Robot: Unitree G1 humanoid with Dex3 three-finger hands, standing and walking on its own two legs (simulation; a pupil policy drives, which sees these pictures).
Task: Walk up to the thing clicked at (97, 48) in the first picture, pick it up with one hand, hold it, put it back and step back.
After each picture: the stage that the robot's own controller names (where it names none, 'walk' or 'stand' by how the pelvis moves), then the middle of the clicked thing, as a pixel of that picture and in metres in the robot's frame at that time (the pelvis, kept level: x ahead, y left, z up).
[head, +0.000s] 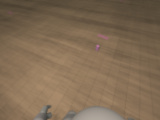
stand; (97, 47) +1.49 -0.16 -0.72
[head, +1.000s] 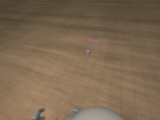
walk; (87, 53) +1.36 +0.16 -0.69
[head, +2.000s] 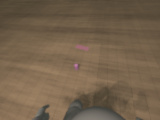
walk; (76, 66) +0.85 +0.31 -0.71
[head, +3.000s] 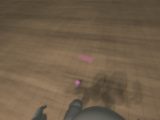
walk; (77, 84) +0.54 +0.22 -0.71
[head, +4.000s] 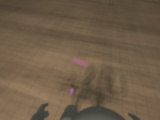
stand; (71, 91) +0.39 +0.20 -0.70
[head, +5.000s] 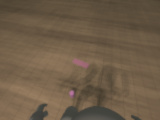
stand; (72, 94) +0.36 +0.20 -0.71
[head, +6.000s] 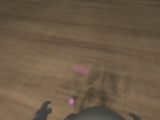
stand; (71, 102) +0.30 +0.21 -0.72
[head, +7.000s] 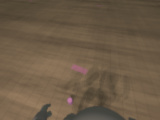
stand; (70, 101) +0.32 +0.22 -0.73
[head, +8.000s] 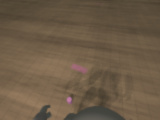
stand; (69, 100) +0.31 +0.24 -0.73
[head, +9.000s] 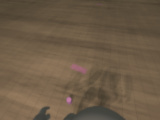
stand; (69, 100) +0.31 +0.24 -0.73
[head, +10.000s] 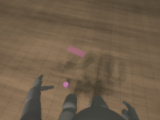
go down; (66, 85) +0.34 +0.23 -0.63
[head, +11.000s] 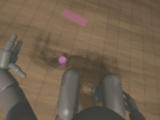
go down; (62, 61) +0.41 +0.23 -0.31
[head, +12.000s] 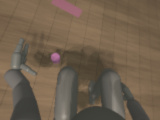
close in; (55, 58) +0.40 +0.24 -0.28
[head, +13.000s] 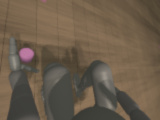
close; (26, 56) +0.40 +0.27 -0.22
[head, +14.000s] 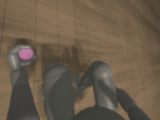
close; (25, 55) +0.39 +0.27 -0.23
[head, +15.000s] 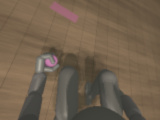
lift; (50, 62) +0.34 +0.26 -0.12
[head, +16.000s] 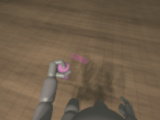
lift; (64, 71) +0.32 +0.18 +0.03
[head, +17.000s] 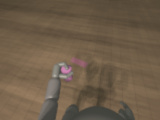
hold; (67, 73) +0.32 +0.16 +0.00
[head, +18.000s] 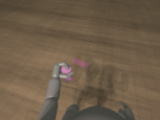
hold; (67, 73) +0.32 +0.17 +0.00
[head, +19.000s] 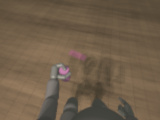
crouch; (65, 73) +0.33 +0.17 -0.06
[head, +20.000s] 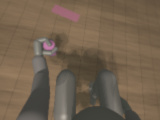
lower; (50, 48) +0.46 +0.24 -0.09
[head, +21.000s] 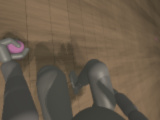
lower; (17, 50) +0.43 +0.28 -0.23
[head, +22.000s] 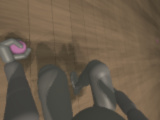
lower; (19, 50) +0.42 +0.28 -0.23
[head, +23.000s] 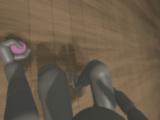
lower; (19, 51) +0.42 +0.28 -0.23
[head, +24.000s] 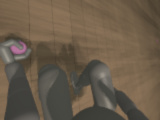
lower; (19, 51) +0.42 +0.28 -0.23
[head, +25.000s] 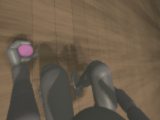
open; (25, 52) +0.40 +0.27 -0.23
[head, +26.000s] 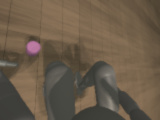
stand; (32, 49) +0.41 +0.26 -0.23
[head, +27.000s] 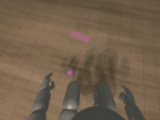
walk; (70, 73) +0.39 +0.20 -0.50
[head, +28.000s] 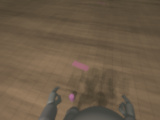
stand; (71, 97) +0.35 +0.18 -0.66
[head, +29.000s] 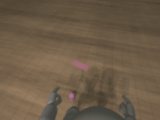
stand; (71, 96) +0.35 +0.19 -0.67
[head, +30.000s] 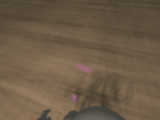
stand; (74, 98) +0.38 +0.18 -0.72
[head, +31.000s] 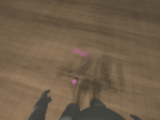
walk; (74, 82) +0.42 +0.13 -0.71
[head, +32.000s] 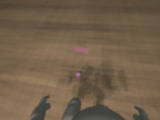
walk; (78, 75) +0.56 +0.16 -0.69
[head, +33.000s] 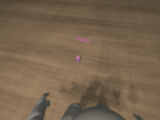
walk; (78, 59) +0.88 +0.22 -0.69
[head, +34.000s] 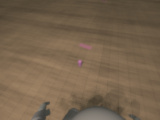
stand; (79, 63) +0.97 +0.19 -0.71
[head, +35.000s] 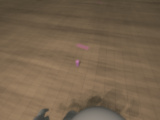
stand; (77, 63) +1.00 +0.22 -0.72
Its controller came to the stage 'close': yes
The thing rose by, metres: 0.72
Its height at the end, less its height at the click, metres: +0.00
